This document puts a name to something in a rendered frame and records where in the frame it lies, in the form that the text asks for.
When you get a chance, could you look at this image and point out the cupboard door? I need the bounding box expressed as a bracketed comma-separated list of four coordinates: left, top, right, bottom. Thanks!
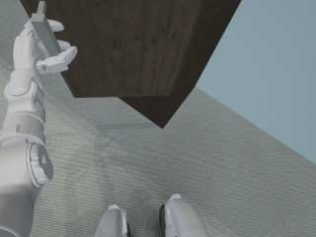
[20, 0, 204, 98]

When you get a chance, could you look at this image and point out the left robot upper arm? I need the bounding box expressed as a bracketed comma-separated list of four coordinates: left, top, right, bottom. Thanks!
[0, 142, 53, 237]

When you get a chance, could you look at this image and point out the left robot forearm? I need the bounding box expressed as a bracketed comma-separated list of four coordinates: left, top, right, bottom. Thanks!
[0, 69, 46, 149]

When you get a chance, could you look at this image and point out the robot left hand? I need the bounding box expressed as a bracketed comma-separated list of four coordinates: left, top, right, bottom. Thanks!
[13, 19, 78, 80]

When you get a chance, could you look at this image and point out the right robot shin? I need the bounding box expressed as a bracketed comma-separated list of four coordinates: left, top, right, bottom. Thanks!
[165, 194, 181, 237]

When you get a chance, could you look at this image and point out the handle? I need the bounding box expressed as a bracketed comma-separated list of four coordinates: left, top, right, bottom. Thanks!
[31, 0, 64, 57]

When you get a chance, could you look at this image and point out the left robot thigh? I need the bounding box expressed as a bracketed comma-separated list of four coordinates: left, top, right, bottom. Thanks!
[95, 208, 128, 237]

